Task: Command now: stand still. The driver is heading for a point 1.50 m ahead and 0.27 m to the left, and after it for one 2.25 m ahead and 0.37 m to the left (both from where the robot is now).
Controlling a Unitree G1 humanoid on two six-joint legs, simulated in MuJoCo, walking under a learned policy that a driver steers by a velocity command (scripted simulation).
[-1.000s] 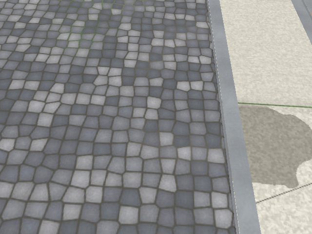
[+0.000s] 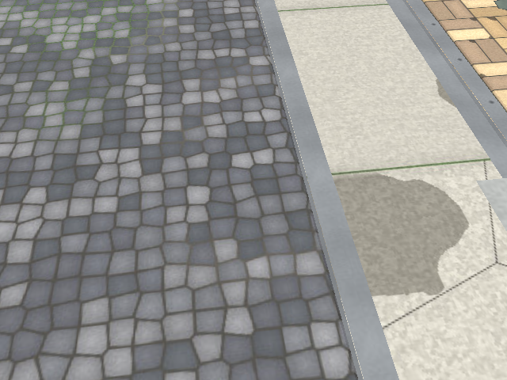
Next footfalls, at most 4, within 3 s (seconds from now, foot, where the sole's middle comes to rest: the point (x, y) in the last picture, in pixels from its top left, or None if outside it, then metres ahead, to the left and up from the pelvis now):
1.38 left None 0.43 0.12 -0.77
1.90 right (300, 308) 0.72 -0.10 -0.77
2.22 left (216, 324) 0.67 0.14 -0.77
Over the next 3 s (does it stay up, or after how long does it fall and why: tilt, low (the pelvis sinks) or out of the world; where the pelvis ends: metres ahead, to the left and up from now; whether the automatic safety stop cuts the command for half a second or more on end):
stays up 0.85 0.01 -0.01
